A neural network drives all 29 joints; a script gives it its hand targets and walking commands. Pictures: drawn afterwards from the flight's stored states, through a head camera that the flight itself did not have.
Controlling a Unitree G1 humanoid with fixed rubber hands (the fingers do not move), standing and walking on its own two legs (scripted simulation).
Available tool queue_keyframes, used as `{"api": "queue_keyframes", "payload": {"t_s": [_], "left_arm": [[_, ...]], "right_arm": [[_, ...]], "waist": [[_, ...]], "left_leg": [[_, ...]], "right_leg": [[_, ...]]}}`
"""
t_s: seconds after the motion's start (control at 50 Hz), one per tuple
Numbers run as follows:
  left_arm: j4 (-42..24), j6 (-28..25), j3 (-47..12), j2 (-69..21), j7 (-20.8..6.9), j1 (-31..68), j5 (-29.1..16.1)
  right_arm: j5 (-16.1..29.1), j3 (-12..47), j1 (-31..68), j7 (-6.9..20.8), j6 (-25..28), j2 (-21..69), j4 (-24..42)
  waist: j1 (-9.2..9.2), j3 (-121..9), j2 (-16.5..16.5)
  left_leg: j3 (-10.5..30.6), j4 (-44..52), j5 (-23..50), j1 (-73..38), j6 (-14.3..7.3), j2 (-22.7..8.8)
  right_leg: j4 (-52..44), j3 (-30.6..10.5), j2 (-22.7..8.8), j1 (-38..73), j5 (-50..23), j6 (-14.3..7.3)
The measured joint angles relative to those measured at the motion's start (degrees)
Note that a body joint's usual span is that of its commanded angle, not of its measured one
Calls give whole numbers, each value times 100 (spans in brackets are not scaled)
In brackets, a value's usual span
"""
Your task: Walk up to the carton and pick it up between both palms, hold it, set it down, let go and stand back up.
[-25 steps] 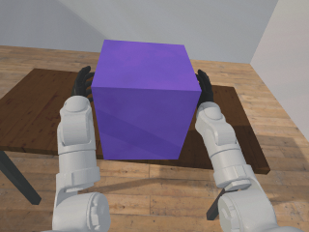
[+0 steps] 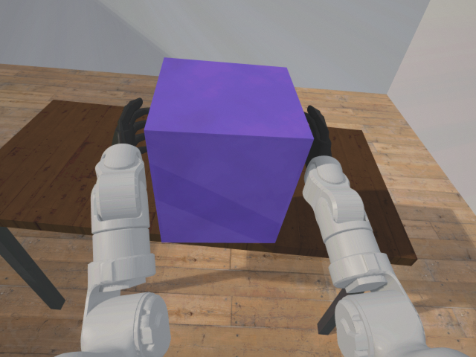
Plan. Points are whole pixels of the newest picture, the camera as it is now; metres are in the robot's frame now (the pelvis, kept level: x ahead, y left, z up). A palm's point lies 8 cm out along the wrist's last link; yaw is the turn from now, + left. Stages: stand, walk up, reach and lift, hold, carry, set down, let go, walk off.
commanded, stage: hold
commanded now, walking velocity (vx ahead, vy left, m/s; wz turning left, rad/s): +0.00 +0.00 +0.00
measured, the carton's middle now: (223, 156) +0.40 +0.00 +0.15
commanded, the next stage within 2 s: set down in 0.88 s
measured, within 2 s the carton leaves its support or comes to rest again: neither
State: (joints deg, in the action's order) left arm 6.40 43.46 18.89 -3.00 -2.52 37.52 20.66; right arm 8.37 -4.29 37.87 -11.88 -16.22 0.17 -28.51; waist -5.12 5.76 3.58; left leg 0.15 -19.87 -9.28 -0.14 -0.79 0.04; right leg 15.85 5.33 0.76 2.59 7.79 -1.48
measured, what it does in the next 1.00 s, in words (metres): stands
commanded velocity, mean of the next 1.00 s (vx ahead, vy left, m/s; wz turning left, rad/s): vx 0.00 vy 0.00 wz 0.00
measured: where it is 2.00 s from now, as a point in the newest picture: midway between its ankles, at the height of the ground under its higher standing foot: outside the picture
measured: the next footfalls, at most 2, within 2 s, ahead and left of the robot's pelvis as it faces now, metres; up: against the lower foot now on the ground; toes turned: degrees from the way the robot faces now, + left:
none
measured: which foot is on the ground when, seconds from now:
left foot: down 0.00-1.00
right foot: down 0.00-1.00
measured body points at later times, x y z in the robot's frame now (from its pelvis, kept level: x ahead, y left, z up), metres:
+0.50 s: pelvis -0.01 +0.00 +0.00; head -0.04 +0.03 +0.45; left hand +0.38 +0.15 +0.19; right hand +0.36 -0.15 +0.18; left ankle +0.03 +0.11 -0.75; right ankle +0.03 -0.10 -0.75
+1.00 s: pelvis +0.00 +0.00 +0.00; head -0.04 +0.03 +0.45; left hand +0.38 +0.15 +0.19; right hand +0.36 -0.15 +0.18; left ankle +0.03 +0.11 -0.75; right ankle +0.03 -0.10 -0.75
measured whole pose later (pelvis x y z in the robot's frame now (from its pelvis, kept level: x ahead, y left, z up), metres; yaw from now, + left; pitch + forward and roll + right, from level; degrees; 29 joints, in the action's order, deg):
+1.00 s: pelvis +0.00 +0.00 +0.00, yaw +0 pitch -11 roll -1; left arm 6.6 41.7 18.5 -3.2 -2.4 36.6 20.6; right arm 7.9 -4.4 36.1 -12.0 -14.1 0.7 -28.0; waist -5.9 6.2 3.8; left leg -0.3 -19.8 -9.0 -0.1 -1.2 0.2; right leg 15.6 5.0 0.6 2.6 7.3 -1.1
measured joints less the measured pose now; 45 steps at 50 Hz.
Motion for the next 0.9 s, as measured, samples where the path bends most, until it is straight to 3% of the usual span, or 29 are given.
{"api": "queue_keyframes", "payload": {"t_s": [0.1,0.22,0.54,0.9], "left_arm": [[-13,-9,24,-19,-3,-31,6],[-231,-70,-7,41,-95,-267,-71],[131,-73,5,-15,31,88,5],[39,-118,-13,-7,-3,-46,17]], "right_arm": [[34,82,8,-22,-30,-48,3],[78,158,-203,-152,-47,72,296],[-154,-139,-55,19,121,73,-34],[-51,-15,-117,-15,173,58,-11]], "waist": [[10,-4,5],[-194,23,33],[20,-6,7],[-99,68,41]], "left_leg": [[-2,5,-24,-47,9,-10],[78,30,-12,-111,1,20],[-120,81,114,80,-42,14],[-32,22,39,-18,-35,18]], "right_leg": [[-2,-3,10,44,23,-8],[-89,72,-10,168,9,10],[6,-112,-18,-157,-110,26],[-47,-15,-17,28,-58,28]]}}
